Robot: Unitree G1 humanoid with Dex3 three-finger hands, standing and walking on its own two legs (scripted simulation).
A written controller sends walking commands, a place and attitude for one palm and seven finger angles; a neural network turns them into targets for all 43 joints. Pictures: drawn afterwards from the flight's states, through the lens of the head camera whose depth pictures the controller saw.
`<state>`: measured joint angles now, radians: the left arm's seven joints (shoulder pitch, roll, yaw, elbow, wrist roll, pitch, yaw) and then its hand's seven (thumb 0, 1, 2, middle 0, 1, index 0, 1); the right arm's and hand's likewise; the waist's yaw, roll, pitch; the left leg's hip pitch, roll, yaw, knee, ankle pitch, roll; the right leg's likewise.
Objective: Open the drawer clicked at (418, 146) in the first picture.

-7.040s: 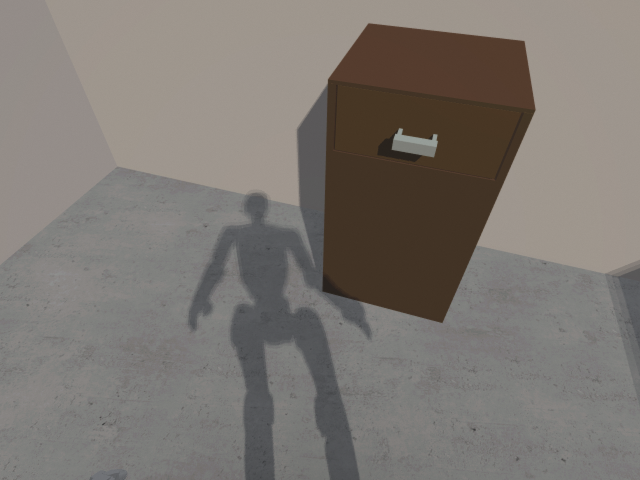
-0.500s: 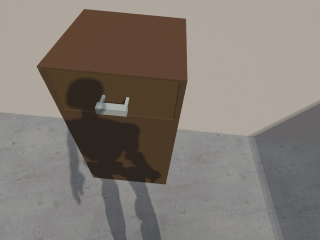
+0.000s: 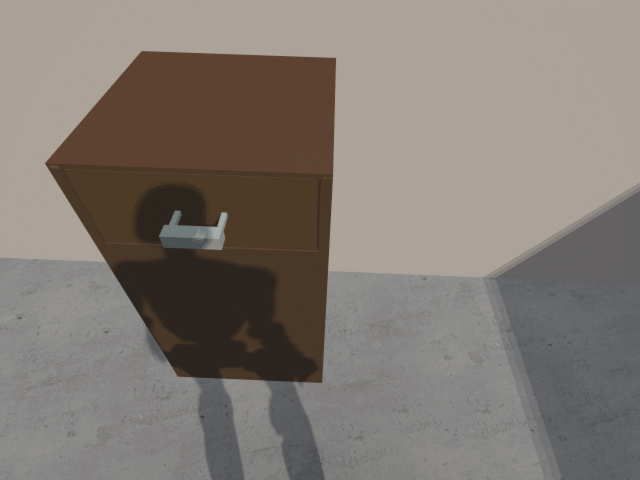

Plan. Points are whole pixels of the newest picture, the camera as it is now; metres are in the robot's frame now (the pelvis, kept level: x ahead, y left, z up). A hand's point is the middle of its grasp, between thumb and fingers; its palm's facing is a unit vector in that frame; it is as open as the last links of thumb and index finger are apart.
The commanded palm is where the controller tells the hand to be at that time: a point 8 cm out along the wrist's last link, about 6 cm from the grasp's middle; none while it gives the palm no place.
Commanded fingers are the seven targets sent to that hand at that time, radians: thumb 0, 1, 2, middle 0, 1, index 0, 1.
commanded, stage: come to a stop and stand still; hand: left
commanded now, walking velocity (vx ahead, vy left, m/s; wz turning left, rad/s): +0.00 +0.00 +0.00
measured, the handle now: (196, 227) +0.51 +0.25 -0.02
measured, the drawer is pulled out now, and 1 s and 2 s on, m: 0.00 0.00 0.00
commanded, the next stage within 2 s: look again from close up in 0.24 s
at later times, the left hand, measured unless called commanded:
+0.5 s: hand out of the picture -0.02 +0.17 -0.17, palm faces +0.05 -0.98 -0.20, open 7.4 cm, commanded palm none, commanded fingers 0.00 0.90 0.90 -0.20 -0.30 -0.20 -0.30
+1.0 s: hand out of the picture +0.05 +0.22 -0.13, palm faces -0.04 -0.92 -0.38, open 7.3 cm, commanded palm +0.11 +0.24 -0.05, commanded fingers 0.00 0.76 0.84 -0.21 -0.39 -0.21 -0.39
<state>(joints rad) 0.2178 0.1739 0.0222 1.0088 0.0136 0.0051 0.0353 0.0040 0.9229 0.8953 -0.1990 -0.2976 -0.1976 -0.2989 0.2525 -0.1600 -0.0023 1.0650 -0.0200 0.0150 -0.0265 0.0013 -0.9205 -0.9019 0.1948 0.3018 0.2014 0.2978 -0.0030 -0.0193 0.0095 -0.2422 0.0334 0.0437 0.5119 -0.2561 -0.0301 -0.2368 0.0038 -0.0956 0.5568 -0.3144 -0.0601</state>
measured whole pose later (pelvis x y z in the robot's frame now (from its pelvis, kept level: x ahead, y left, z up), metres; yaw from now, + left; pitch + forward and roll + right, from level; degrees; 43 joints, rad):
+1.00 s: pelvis +0.00 +0.03 +0.00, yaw -2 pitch -1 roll +1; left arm 0.49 0.21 -0.06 0.52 0.11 0.08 0.14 0.05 0.94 0.89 -0.21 -0.31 -0.20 -0.31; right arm 0.38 -0.17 0.03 1.00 0.03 -0.16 -0.08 0.03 -0.93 -0.90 0.20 0.30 0.21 0.30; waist 0.04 0.00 0.01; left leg -0.19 -0.01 0.11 0.49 -0.29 0.03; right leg -0.24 -0.02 -0.05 0.55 -0.29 -0.02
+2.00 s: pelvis +0.00 +0.01 -0.01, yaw -4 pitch +5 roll +2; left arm 0.19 0.39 -0.02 0.00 0.97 0.04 0.33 0.00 -0.19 0.43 -0.30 -1.00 -0.30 -1.00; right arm 0.15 -0.29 -0.06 0.64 -0.02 0.08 -0.03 0.02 -0.91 -0.90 0.19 0.30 0.20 0.30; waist 0.06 0.06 -0.06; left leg -0.37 0.00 0.03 0.62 -0.35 -0.01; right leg -0.43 0.02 -0.02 0.68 -0.35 -0.05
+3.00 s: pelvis +0.00 +0.03 +0.01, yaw -3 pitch +2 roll +1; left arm -0.12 0.47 -0.08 0.11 0.92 0.08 0.06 0.00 -0.49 0.30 -0.32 -1.20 -0.32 -1.20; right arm 0.13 -0.25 0.01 0.63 0.02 0.12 -0.02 0.01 -0.90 -0.90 0.20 0.30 0.20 0.30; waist 0.08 0.08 -0.02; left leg -0.22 -0.03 0.02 0.45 -0.25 0.03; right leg -0.26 -0.01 -0.03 0.48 -0.25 -0.02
